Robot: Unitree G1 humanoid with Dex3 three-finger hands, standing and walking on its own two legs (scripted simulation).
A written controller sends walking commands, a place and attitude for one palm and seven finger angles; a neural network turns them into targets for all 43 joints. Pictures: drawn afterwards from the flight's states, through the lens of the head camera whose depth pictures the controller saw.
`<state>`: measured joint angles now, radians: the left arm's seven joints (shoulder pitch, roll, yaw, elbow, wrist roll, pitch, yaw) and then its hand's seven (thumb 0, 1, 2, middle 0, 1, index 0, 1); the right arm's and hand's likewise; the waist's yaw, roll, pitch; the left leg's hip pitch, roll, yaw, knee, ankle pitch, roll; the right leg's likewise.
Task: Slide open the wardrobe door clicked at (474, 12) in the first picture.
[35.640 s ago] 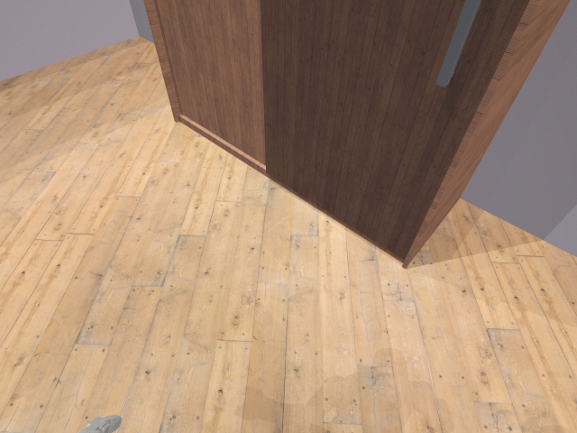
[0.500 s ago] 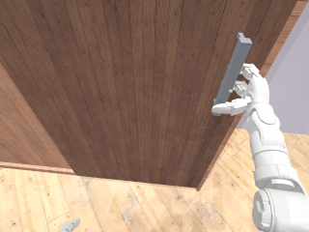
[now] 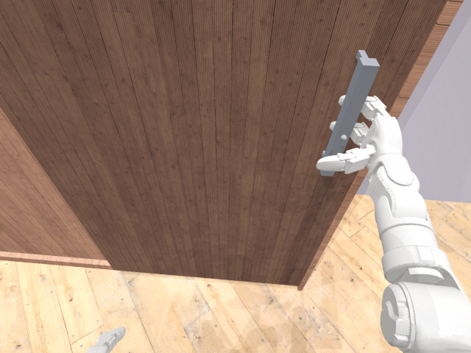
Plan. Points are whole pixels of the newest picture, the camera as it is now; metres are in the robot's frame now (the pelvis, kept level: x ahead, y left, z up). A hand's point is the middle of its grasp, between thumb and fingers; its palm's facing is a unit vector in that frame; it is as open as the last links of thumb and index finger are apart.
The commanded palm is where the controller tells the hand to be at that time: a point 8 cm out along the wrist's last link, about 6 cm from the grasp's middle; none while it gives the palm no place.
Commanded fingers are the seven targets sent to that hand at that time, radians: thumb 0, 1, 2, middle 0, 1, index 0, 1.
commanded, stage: grip the handle and tug to test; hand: right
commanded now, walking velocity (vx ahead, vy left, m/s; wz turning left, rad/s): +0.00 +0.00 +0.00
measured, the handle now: (342, 119) +0.50 -0.14 +0.16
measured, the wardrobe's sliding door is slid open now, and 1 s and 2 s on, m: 0.00 0.00 0.00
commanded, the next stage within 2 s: tug the door sideways, standing still in 1.50 s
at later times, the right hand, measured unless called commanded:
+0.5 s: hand (342, 136) +0.44 -0.13 +0.17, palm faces +0.00 +1.00 +0.02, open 10.3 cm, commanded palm +0.41 -0.18 +0.16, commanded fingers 0.00 -0.53 -0.74 0.41 1.35 0.41 1.35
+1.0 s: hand (340, 135) +0.45 -0.13 +0.17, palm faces +0.01 +1.00 +0.01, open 6.6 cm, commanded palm +0.42 -0.17 +0.16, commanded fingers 0.00 -0.90 -0.90 0.45 1.40 0.45 1.40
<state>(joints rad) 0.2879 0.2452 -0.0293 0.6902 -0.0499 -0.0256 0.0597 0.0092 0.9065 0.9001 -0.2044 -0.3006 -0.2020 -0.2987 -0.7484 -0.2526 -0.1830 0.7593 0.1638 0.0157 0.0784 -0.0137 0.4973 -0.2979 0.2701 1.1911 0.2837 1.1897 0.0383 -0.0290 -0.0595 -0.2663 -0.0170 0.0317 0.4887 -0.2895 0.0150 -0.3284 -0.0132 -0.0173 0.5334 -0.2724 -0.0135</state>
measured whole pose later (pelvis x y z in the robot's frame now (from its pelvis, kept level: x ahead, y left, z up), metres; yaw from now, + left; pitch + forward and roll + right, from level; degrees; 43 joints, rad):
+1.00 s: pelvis +0.01 +0.00 +0.00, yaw +1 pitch +4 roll +1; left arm 0.29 0.24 -0.03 0.68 -0.05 0.01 0.06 0.01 0.91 0.90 -0.20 -0.30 -0.20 -0.30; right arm -0.71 -0.24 -0.19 0.68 0.15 0.06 0.05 0.00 -0.61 -0.78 0.30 1.34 0.31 1.35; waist 0.04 -0.03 -0.06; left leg -0.24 -0.02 0.02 0.47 -0.29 0.02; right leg -0.30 -0.02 -0.03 0.51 -0.27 -0.01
